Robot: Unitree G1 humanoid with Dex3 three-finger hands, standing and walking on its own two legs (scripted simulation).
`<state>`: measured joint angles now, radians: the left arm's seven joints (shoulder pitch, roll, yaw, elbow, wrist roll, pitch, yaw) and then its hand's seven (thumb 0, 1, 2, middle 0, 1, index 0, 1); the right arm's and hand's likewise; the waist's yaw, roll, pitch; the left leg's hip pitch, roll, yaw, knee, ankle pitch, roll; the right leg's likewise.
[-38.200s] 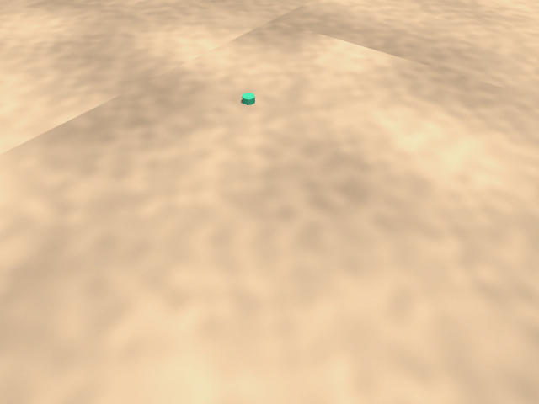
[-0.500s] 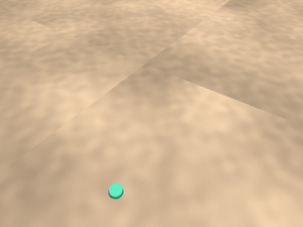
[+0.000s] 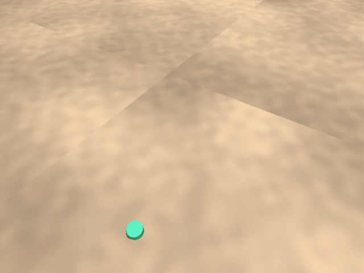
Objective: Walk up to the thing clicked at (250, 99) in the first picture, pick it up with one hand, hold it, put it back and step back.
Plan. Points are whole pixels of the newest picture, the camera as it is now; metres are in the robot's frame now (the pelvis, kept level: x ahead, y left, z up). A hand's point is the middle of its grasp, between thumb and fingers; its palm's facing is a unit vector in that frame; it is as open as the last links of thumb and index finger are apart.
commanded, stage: stand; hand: left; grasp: from above
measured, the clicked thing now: (135, 230) +0.49 +0.26 -0.76
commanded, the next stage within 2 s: step back in 1.00 s
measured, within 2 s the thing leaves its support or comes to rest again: neither
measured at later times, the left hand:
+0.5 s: hand out of the picture +0.08 +0.24 -0.16, palm faces +0.00 -0.94 -0.34, open 7.4 cm
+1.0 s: hand out of the picture +0.09 +0.24 -0.15, palm faces -0.02 -0.94 -0.34, open 7.3 cm
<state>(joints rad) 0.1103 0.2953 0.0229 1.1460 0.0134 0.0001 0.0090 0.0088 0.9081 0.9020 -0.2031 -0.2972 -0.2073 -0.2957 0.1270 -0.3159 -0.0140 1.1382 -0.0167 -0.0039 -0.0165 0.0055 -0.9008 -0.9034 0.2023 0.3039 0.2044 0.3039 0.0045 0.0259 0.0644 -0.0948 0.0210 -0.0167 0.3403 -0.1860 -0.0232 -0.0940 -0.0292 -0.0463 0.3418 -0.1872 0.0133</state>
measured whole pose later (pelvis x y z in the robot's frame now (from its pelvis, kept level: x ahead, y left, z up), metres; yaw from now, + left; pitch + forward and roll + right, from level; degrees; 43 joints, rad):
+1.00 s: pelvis +0.01 -0.01 +0.00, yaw -1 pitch -3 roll +0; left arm 0.10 0.33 0.01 1.13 0.01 0.00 0.00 0.01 0.91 0.90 -0.20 -0.30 -0.21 -0.30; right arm 0.11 -0.33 -0.01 1.14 -0.01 -0.01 -0.01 0.01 -0.90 -0.90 0.20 0.30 0.20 0.30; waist 0.00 0.01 0.06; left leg -0.08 0.04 0.00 0.31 -0.19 -0.04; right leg -0.09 -0.01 -0.04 0.32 -0.19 0.00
